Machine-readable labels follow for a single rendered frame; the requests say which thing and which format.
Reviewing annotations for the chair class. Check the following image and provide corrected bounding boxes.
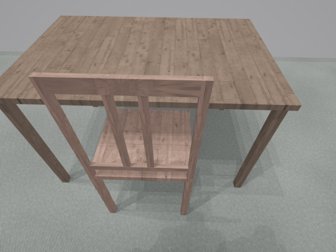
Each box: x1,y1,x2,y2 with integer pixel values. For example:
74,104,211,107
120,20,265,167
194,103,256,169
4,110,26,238
28,72,214,215

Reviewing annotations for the table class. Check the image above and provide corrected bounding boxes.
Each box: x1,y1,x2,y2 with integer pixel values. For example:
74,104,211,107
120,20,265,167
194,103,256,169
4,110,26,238
0,16,301,187

